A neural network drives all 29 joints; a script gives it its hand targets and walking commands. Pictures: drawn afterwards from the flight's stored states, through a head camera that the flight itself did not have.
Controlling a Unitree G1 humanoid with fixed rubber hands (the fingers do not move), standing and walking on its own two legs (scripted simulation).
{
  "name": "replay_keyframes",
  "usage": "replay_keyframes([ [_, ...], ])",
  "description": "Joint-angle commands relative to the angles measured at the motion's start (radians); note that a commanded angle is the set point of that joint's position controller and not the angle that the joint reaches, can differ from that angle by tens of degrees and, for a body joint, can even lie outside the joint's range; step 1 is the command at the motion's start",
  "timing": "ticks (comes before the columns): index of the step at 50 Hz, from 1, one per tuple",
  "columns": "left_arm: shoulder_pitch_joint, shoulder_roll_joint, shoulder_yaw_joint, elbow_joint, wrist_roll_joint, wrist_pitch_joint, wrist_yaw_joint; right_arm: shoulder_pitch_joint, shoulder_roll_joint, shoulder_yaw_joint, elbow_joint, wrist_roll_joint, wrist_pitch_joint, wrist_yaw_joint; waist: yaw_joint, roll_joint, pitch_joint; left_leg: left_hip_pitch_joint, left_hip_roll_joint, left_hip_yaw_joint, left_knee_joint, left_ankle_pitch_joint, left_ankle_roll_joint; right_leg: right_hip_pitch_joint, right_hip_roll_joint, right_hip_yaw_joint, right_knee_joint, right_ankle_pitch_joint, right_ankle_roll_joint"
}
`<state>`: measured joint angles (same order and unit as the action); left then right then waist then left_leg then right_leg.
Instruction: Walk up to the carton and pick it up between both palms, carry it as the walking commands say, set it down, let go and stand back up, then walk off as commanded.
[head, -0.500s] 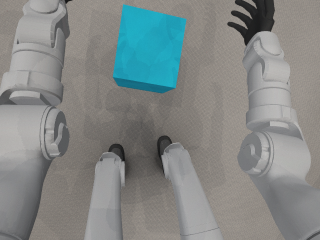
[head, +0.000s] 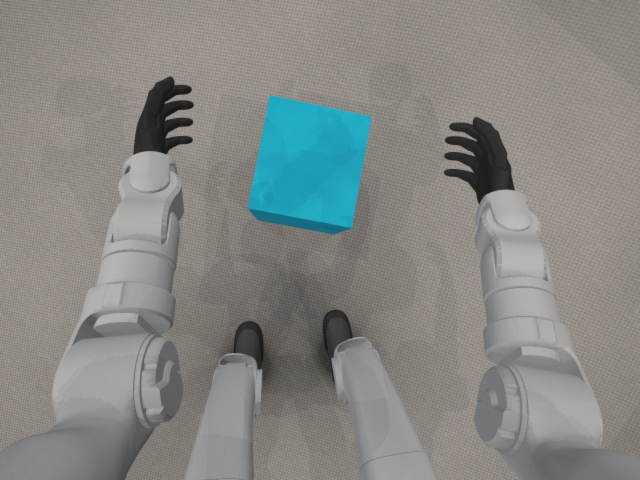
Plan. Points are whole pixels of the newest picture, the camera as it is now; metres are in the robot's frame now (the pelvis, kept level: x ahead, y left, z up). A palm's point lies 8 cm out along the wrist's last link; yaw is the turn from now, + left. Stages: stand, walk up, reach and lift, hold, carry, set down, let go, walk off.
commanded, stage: let go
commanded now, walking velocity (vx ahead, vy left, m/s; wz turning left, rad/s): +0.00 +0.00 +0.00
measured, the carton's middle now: (306, 175) +0.52 -0.06 -0.56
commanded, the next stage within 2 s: stand in 1.26 s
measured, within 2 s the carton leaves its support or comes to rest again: neither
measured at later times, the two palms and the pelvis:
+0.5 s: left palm (31, 346) +0.28 +0.23 -0.03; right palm (542, 366) +0.22 -0.22 -0.01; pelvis +0.03 +0.02 +0.06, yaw -1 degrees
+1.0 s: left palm out of the picture +0.23 +0.24 +0.01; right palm (565, 372) +0.22 -0.24 +0.00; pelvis +0.07 +0.01 +0.07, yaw -2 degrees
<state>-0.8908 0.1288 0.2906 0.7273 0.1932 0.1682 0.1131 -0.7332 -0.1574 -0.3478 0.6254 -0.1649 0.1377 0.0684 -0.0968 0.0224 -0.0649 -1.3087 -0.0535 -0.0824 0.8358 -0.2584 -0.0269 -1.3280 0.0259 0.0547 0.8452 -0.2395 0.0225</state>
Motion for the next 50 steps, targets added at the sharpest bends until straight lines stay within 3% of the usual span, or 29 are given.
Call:
replay_keyframes([
  [1,-0.035,0.052,-0.044,-0.275,-0.040,-0.039,0.006,0.046,-0.169,0.058,-0.209,0.081,-0.036,0.034,-0.028,0.028,-1.019,0.603,-0.037,0.090,-0.039,0.468,-0.017,0.770,0.027,-0.051,-0.022,0.666,0.025],
  [2,0.009,0.052,-0.059,-0.279,-0.052,-0.042,-0.002,0.091,-0.144,0.087,-0.203,0.093,-0.040,0.041,-0.030,-0.021,-0.923,0.506,-0.039,0.102,-0.073,0.359,-0.013,0.842,0.021,-0.039,-0.053,0.643,0.021],
  [4,0.044,0.079,-0.054,-0.259,-0.055,-0.057,-0.019,0.155,-0.140,0.103,-0.201,0.118,-0.041,0.044,-0.020,-0.053,-0.782,0.389,-0.041,0.118,-0.123,0.224,0.004,0.932,0.003,-0.011,-0.094,0.610,0.024],
  [5,0.117,0.072,-0.062,-0.244,-0.047,-0.063,-0.028,0.203,-0.110,0.117,-0.188,0.130,-0.046,0.046,0.000,-0.052,-0.733,0.372,-0.038,0.111,-0.144,0.235,0.006,0.958,0.005,-0.013,-0.097,0.630,0.021],
  [7,0.170,0.068,-0.068,-0.210,-0.065,-0.077,-0.039,0.255,-0.111,0.133,-0.154,0.158,-0.053,0.052,0.005,-0.045,-0.660,0.390,-0.037,0.107,-0.162,0.188,0.008,0.972,-0.004,-0.006,-0.130,0.576,0.022],
  [8,0.248,0.073,-0.074,-0.171,-0.059,-0.078,-0.040,0.310,-0.132,0.119,-0.148,0.144,-0.058,0.054,0.003,-0.037,-0.635,0.429,-0.030,0.098,-0.177,0.155,0.011,0.966,-0.006,-0.011,-0.145,0.512,0.022],
  [10,0.342,0.063,-0.087,-0.150,-0.065,-0.089,-0.050,0.392,-0.131,0.149,-0.158,0.155,-0.069,0.061,0.029,-0.003,-0.593,0.553,-0.022,0.091,-0.206,0.143,0.013,0.939,-0.002,-0.018,-0.187,0.397,0.026],
  [11,0.399,0.050,-0.111,-0.158,-0.077,-0.097,-0.051,0.468,-0.115,0.173,-0.130,0.161,-0.074,0.061,0.015,-0.005,-0.559,0.599,-0.017,0.083,-0.226,0.122,0.013,0.950,0.004,-0.025,-0.204,0.357,0.020],
  [13,0.431,0.073,-0.105,-0.152,-0.078,-0.108,-0.056,0.481,-0.118,0.177,-0.165,0.165,-0.086,0.060,0.039,-0.035,-0.486,0.641,-0.010,0.068,-0.247,0.099,0.018,0.935,0.009,-0.030,-0.227,0.293,0.022],
  [14,0.490,0.086,-0.093,-0.149,-0.071,-0.112,-0.060,0.528,-0.137,0.168,-0.205,0.147,-0.094,0.053,0.031,-0.043,-0.460,0.693,-0.007,0.066,-0.261,0.085,0.016,0.943,0.009,-0.030,-0.257,0.262,0.024],
  [18,0.594,0.106,-0.126,-0.219,-0.101,-0.145,-0.076,0.646,-0.124,0.206,-0.271,0.168,-0.119,0.041,0.046,-0.033,-0.368,0.818,0.001,0.058,-0.322,0.039,0.019,1.002,0.009,-0.039,-0.298,0.180,0.013],
  [20,0.679,0.108,-0.140,-0.246,-0.119,-0.156,-0.091,0.707,-0.127,0.219,-0.297,0.154,-0.125,0.031,0.033,-0.046,-0.296,0.887,0.012,0.058,-0.356,0.015,0.015,1.027,0.012,-0.042,-0.331,0.125,0.009],
  [21,0.721,0.109,-0.145,-0.273,-0.120,-0.161,-0.097,0.743,-0.121,0.233,-0.313,0.151,-0.123,0.029,0.036,-0.020,-0.263,0.908,0.011,0.068,-0.373,0.013,0.008,1.069,0.007,-0.039,-0.353,0.114,0.002],
  [22,0.701,0.105,-0.160,-0.290,-0.144,-0.169,-0.102,0.716,-0.114,0.240,-0.314,0.150,-0.125,0.025,0.025,-0.037,-0.202,0.905,0.021,0.055,-0.382,0.014,0.007,1.050,0.010,-0.038,-0.353,0.103,0.000],
  [23,0.755,0.104,-0.164,-0.301,-0.143,-0.169,-0.108,0.763,-0.123,0.240,-0.302,0.142,-0.125,0.024,0.034,0.009,-0.197,0.933,0.018,0.056,-0.395,0.033,-0.005,1.069,0.005,-0.045,-0.359,0.108,-0.004],
  [27,0.895,0.099,-0.191,-0.350,-0.157,-0.163,-0.123,0.853,-0.142,0.245,-0.316,0.154,-0.119,0.022,0.034,0.022,-0.134,1.049,0.029,0.050,-0.433,0.103,-0.019,1.135,0.013,-0.059,-0.388,0.129,-0.002],
  [30,0.960,0.119,-0.190,-0.356,-0.158,-0.150,-0.133,0.883,-0.159,0.252,-0.293,0.168,-0.105,0.020,0.041,0.034,-0.051,1.079,0.039,0.043,-0.454,0.168,-0.017,1.155,0.023,-0.076,-0.396,0.160,0.006],
  [31,0.965,0.125,-0.193,-0.371,-0.161,-0.146,-0.137,0.867,-0.161,0.256,-0.302,0.171,-0.101,0.020,0.058,0.063,-0.040,1.064,0.035,0.048,-0.463,0.171,-0.023,1.194,0.029,-0.077,-0.403,0.159,0.005],
  [36,1.055,0.154,-0.196,-0.390,-0.176,-0.116,-0.152,0.898,-0.167,0.261,-0.299,0.178,-0.078,0.021,0.074,0.034,0.010,1.125,0.035,0.044,-0.490,0.236,-0.016,1.254,0.037,-0.072,-0.428,0.171,0.007],
  [37,1.064,0.156,-0.193,-0.396,-0.176,-0.115,-0.153,0.937,-0.175,0.256,-0.276,0.172,-0.077,0.021,0.063,0.025,0.003,1.164,0.035,0.049,-0.481,0.284,-0.022,1.250,0.038,-0.073,-0.423,0.197,0.007],
  [39,1.112,0.151,-0.212,-0.398,-0.191,-0.113,-0.154,0.949,-0.182,0.260,-0.281,0.168,-0.076,0.019,0.078,0.018,0.017,1.217,0.043,0.037,-0.474,0.390,-0.018,1.229,0.047,-0.067,-0.423,0.217,0.009],
  [46,1.099,0.176,-0.238,-0.398,-0.217,-0.116,-0.170,0.949,-0.177,0.246,-0.318,0.143,-0.046,-0.011,0.078,-0.066,0.012,1.238,0.028,0.053,-0.444,0.354,-0.005,1.251,0.043,-0.061,-0.412,0.265,0.005],
  [50,1.100,0.195,-0.225,-0.392,-0.218,-0.132,-0.153,0.917,-0.147,0.276,-0.320,0.147,-0.006,-0.032,0.086,-0.043,0.001,1.207,0.027,0.057,-0.427,0.351,0.002,1.259,0.031,-0.046,-0.399,0.286,0.003],
])
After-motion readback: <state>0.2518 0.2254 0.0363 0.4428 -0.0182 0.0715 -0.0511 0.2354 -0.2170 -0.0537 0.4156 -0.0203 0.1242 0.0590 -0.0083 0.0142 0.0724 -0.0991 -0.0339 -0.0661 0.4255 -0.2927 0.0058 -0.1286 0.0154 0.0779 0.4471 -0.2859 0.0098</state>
